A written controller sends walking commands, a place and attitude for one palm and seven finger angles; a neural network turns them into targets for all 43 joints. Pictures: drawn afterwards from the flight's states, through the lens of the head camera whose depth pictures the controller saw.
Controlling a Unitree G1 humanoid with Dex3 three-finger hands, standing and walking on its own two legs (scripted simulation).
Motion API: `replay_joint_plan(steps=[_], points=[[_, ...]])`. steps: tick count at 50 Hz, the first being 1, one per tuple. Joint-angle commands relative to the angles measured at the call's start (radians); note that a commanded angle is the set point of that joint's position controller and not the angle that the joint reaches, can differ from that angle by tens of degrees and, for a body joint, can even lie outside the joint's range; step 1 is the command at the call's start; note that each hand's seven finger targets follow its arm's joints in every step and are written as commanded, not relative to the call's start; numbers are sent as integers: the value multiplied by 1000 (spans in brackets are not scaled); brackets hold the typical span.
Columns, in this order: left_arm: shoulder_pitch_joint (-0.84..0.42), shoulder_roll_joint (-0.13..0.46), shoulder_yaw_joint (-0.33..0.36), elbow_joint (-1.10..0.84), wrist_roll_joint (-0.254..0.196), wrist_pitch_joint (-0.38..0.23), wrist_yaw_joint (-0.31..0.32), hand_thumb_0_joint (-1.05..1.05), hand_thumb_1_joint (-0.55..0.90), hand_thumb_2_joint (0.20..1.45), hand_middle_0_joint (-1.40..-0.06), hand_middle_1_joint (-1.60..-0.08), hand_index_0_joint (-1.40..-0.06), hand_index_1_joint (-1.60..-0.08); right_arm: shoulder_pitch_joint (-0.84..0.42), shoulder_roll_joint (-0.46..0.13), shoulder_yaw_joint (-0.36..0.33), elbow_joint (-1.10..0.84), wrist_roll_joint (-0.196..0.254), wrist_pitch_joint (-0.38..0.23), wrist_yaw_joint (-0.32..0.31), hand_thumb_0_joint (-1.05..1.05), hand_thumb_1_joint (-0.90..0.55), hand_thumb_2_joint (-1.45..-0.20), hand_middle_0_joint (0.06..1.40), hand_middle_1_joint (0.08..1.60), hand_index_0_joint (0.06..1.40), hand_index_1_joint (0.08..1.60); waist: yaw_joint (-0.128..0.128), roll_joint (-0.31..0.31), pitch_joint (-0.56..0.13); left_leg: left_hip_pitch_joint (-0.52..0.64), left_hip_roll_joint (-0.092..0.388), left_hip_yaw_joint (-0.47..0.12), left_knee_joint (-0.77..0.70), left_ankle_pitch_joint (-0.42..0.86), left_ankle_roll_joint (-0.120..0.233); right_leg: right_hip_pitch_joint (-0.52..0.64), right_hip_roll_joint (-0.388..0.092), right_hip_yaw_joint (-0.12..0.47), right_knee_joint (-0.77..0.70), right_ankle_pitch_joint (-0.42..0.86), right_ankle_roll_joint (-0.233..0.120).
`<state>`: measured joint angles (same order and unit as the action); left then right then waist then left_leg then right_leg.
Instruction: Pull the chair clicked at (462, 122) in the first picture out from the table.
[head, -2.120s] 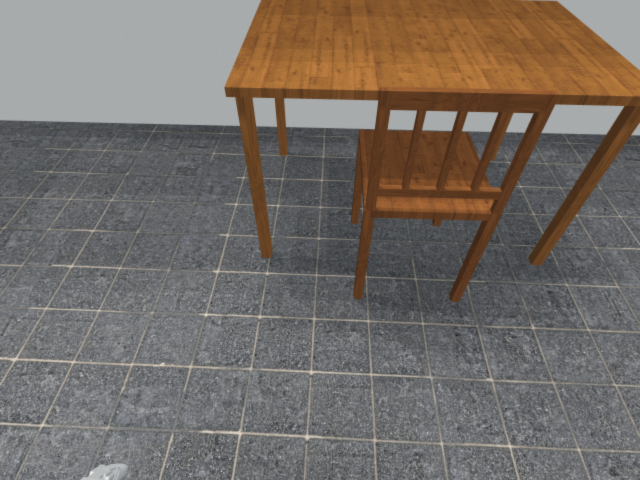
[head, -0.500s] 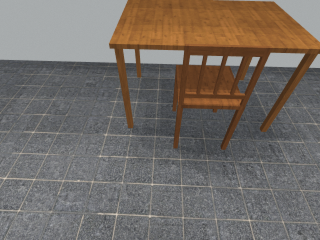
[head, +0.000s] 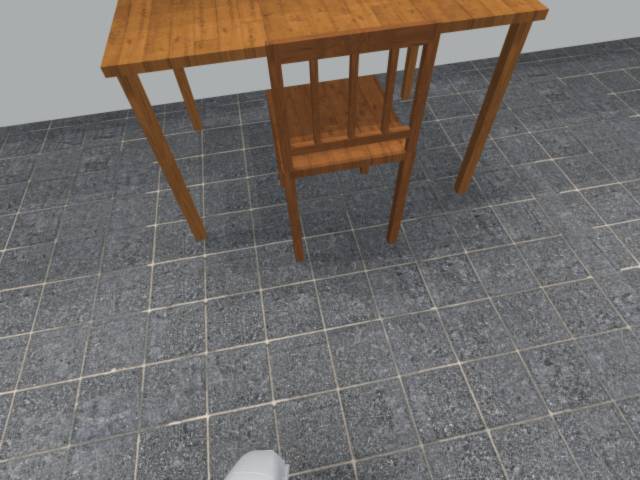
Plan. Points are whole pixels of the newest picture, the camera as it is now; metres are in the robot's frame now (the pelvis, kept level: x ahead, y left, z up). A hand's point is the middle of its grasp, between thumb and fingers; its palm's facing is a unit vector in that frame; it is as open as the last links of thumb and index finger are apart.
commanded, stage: walk to a spot facing it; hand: left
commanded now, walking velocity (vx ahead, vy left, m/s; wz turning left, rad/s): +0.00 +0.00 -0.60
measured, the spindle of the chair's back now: (352, 98) +0.96 +0.01 -0.10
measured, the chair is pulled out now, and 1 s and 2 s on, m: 0.00 0.00 0.00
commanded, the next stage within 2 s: turn to face it in 1.98 s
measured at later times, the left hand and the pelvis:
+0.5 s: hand (155, 476) +0.13 +0.26 -0.16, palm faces -0.25 -0.94 -0.23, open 7.4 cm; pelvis -0.01 +0.06 +0.01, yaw -19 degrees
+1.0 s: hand (234, 446) +0.18 +0.15 -0.16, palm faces -0.55 -0.81 -0.20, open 7.4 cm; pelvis +0.03 +0.02 +0.00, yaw -36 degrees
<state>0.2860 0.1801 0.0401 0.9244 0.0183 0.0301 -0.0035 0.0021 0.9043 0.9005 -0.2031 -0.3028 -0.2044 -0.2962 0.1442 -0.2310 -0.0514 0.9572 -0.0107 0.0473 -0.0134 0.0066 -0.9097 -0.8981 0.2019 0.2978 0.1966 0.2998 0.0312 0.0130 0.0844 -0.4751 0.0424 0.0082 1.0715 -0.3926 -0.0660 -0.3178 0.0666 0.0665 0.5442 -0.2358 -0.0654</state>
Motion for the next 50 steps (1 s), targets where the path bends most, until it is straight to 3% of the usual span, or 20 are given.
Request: replay_joint_plan(steps=[1, 8, 11, 12, 13, 14, 17, 19, 24, 26, 30, 32, 33, 34, 35, 36, 37, 40, 46, 50], points=[[40, 229, 70, -59, 3, -20, 20, 0, 900, 900, -200, -300, -200, -300, -43, -77, -28, -99, -2, -28, -13, 0, -900, -900, 200, 300, 200, 300, 10, -122, -155, -51, 0, -24, -67, 10, -4, 187, -245, 347, -195, 296, -116], [2, 250, 84, -76, 10, -3, 17, 0, 900, 900, -200, -300, -200, -300, -32, -74, -24, -131, 12, -43, -23, 0, -900, -900, 200, 300, 200, 300, 11, -173, -162, 95, -38, -25, -351, -36, 21, 130, -222, 431, -181, 319, -114], [-71, 248, 82, -97, 4, 6, 14, 0, 900, 900, -200, -300, -200, -300, 101, -84, -24, -106, 15, -55, -31, 0, -900, -900, 200, 300, 200, 300, -54, -175, -190, 323, -48, -13, -623, 101, 40, 8, -163, 404, -123, 244, -38], [-84, 212, 76, -116, -2, 8, 10, 0, 900, 900, -200, -300, -200, -300, 137, -128, -32, -102, 12, -64, -37, 0, -900, -900, 200, 300, 200, 300, -74, -78, -188, 466, 47, -103, -724, 92, 76, -151, -85, 339, -42, 98, 11], [-76, 151, 65, -137, -7, 9, -3, 0, 900, 900, -200, -300, -200, -300, 126, -226, -47, -120, -2, -67, -35, 0, -900, -900, 200, 300, 200, 300, -71, 231, -156, 525, 304, -373, -843, 85, 148, -340, 56, 146, 182, -193, 69], [-85, 169, 73, -152, 6, 2, -7, 0, 900, 900, -200, -300, -200, -300, 88, -256, -47, -152, 0, -58, -33, 0, -900, -900, 200, 300, 200, 300, -52, 211, -109, 368, 448, -446, -855, 135, 225, -331, 9, 35, 418, -309, 113], [-40, 184, 88, -91, 15, 17, -26, 0, 900, 900, -200, -300, -200, -300, -35, -146, -15, -168, -13, -65, -32, 0, -900, -900, 200, 300, 200, 300, 13, 131, -30, 231, 267, -168, -811, 284, 199, -290, -44, 13, 702, -158, 135], [-44, 160, 75, -90, 10, 21, -35, 0, 900, 900, -200, -300, -200, -300, -4, -130, -13, -161, -10, -70, -32, 0, -900, -900, 200, 300, 200, 300, 2, 138, -44, 298, 222, -59, -768, 437, 191, -308, -60, -23, 690, -130, 143], [-177, 137, 55, -127, 3, 24, -38, 0, 900, 900, -200, -300, -200, -300, 151, -163, -33, -101, -12, -68, -29, 0, -900, -900, 200, 300, 200, 300, -72, 143, -57, 449, 271, -23, -715, 646, 221, -273, -100, -91, 440, -189, 147], [-194, 125, 51, -133, 1, 24, -40, 0, 900, 900, -200, -300, -200, -300, 159, -177, -39, -91, -14, -66, -25, 0, -900, -900, 200, 300, 200, 300, -76, 165, -60, 428, 283, 24, -703, 658, 215, -202, -106, -115, 348, -185, 136], [-181, 128, 52, -131, 0, 12, -38, 0, 900, 900, -200, -300, -200, -300, 141, -201, -52, -82, -17, -60, -16, 0, -900, -900, 200, 300, 200, 300, -67, 199, -75, 378, 315, 65, -641, 632, 186, -66, -94, -140, 178, -183, 100], [-102, 155, 58, -106, 3, -3, -34, 0, 900, 900, -200, -300, -200, -300, 139, -200, -53, -78, -11, -57, -10, 0, -900, -900, 200, 300, 200, 300, -22, 127, -122, 314, 282, 138, -484, 569, 112, 123, -76, -163, -39, -4, 79], [-10, 230, 70, -80, 9, -19, -26, 0, 900, 900, -200, -300, -200, -300, 167, -169, -44, -82, -2, -54, -1, 0, -900, -900, 200, 300, 200, 300, 19, -42, -200, 149, 239, 202, -270, 372, 48, 366, -187, -33, -150, 100, 28], [64, 354, 94, -61, 9, -30, -7, 0, 900, 900, -200, -300, -200, -300, 144, -73, -15, -130, -5, -52, 8, 0, -900, -900, 200, 300, 200, 300, 47, -343, -224, -155, 82, 206, -5, -212, -8, 487, -458, 357, -213, 308, -80], [107, 357, 97, -59, -12, -17, 5, 0, 900, 900, -200, -300, -200, -300, 56, -110, -17, -161, -11, -38, -6, 0, -900, -900, 200, 300, 200, 300, 86, -240, -201, -199, 89, 38, 85, -250, 2, 406, -487, 380, -237, 233, -145], [73, 339, 100, -59, -7, -18, 9, 0, 900, 900, -200, -300, -200, -300, 2, -107, -17, -169, -8, -40, -3, 0, -900, -900, 200, 300, 200, 300, 78, -301, -162, -250, 95, 15, 123, -195, 6, 366, -426, 425, -278, 32, -153], [21, 296, 88, -68, -7, -22, 10, 0, 900, 900, -200, -300, -200, -300, -17, -132, -25, -162, -12, -43, 2, 0, -900, -900, 200, 300, 200, 300, 60, -247, -100, -261, 109, -4, 121, -114, 7, 304, -393, 384, -302, -107, -147], [-80, 240, 66, -88, 1, -37, 3, 0, 900, 900, -200, -300, -200, -300, 67, -112, -30, -105, -22, -41, 20, 0, -900, -900, 200, 300, 200, 300, -21, -138, -70, -116, 104, 43, 22, 33, -11, 141, -292, 209, -317, -172, -101], [-25, 256, 68, -55, 7, -58, -6, 0, 900, 900, -200, -300, -200, -300, 39, -90, -29, -138, -17, -60, 32, 0, -900, -900, 200, 300, 200, 300, -13, -161, -29, -67, 63, 58, -189, 71, -14, 84, -272, 248, -344, -240, -115], [-29, 261, 75, -51, 9, -55, -7, 0, 900, 900, -200, -300, -200, -300, 64, -77, -24, -148, -8, -87, 26, 0, -900, -900, 200, 300, 200, 300, -23, -169, -50, 105, 13, 78, -409, 42, 3, 58, -251, 268, -267, -172, -107]])
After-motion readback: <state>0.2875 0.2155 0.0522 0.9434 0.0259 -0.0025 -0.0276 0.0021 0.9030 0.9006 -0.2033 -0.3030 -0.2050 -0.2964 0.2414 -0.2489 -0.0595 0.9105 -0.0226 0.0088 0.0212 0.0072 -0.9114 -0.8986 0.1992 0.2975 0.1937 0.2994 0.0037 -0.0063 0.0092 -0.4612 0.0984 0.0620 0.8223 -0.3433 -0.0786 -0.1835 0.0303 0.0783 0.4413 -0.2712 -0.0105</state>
